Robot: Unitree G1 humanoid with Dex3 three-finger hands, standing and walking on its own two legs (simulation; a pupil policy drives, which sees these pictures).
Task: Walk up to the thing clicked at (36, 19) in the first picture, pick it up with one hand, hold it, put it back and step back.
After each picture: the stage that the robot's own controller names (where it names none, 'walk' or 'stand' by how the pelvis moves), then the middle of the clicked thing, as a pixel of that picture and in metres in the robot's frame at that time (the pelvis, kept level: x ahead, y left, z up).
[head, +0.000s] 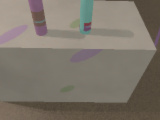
stand; (38, 14) +0.80 +0.28 +0.00
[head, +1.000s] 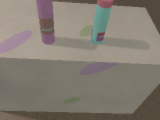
walk; (46, 21) +0.68 +0.18 +0.02
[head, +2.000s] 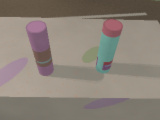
stand; (42, 51) +0.48 +0.19 +0.02
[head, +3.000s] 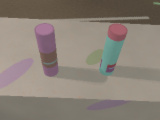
stand; (48, 53) +0.50 +0.16 +0.00
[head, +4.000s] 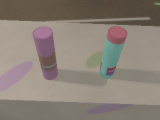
stand; (47, 56) +0.48 +0.17 +0.00
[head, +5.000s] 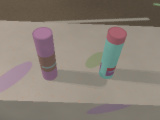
stand; (46, 56) +0.48 +0.17 +0.00
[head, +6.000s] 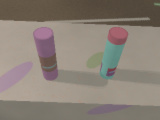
stand; (47, 56) +0.48 +0.16 +0.00
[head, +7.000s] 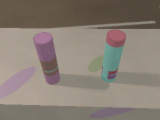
rise first; (48, 61) +0.47 +0.19 +0.01
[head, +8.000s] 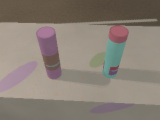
go down; (50, 55) +0.49 +0.18 +0.01
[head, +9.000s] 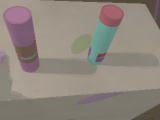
go down; (25, 45) +0.46 +0.18 +0.05
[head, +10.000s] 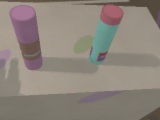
approach; (29, 42) +0.48 +0.17 +0.05
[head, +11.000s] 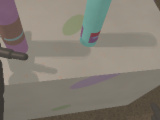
close; (8, 24) +0.49 +0.19 +0.09
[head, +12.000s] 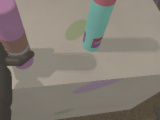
lift; (14, 39) +0.45 +0.18 +0.08
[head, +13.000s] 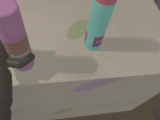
lift; (15, 41) +0.44 +0.18 +0.08
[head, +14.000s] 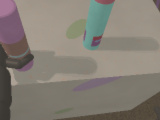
lift; (14, 41) +0.44 +0.18 +0.08
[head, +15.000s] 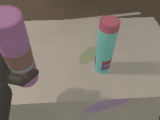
hold; (18, 54) +0.34 +0.18 +0.19
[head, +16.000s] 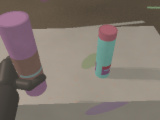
hold; (26, 60) +0.32 +0.17 +0.18
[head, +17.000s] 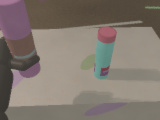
crouch; (20, 41) +0.37 +0.18 +0.21
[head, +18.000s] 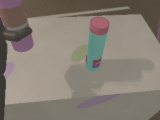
lower; (12, 13) +0.47 +0.19 +0.21
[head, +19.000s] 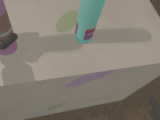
lower; out of the picture +0.50 +0.20 +0.09
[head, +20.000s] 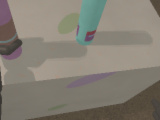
lower; (1, 26) +0.48 +0.20 +0.09
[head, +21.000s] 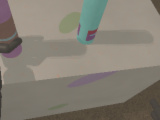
lower; (1, 24) +0.49 +0.20 +0.09
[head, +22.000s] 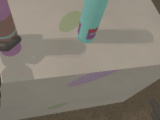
lower; (0, 21) +0.49 +0.20 +0.10
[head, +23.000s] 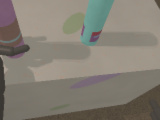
open; (5, 25) +0.48 +0.19 +0.09
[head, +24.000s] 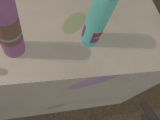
sink last; (6, 24) +0.47 +0.19 +0.09
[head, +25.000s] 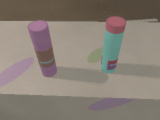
sink last; (44, 51) +0.49 +0.20 +0.06
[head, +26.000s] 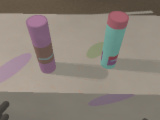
stand; (43, 47) +0.48 +0.19 +0.05
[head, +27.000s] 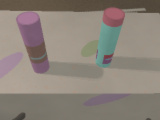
stand; (35, 46) +0.47 +0.20 +0.06
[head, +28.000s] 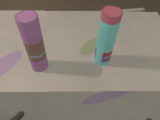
stand; (34, 45) +0.48 +0.20 +0.07
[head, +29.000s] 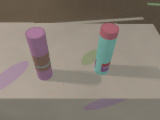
stand; (40, 56) +0.48 +0.19 +0.01
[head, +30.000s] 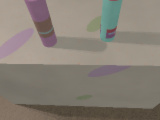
walk; (42, 22) +0.58 +0.20 +0.02
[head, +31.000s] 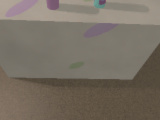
walk; out of the picture +0.86 +0.19 +0.02
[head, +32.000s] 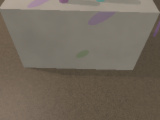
stand; out of the picture +1.12 +0.19 +0.02
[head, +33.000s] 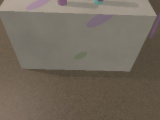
stand; out of the picture +1.12 +0.19 +0.00
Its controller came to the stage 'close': yes
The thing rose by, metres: 0.20
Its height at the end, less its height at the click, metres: +0.00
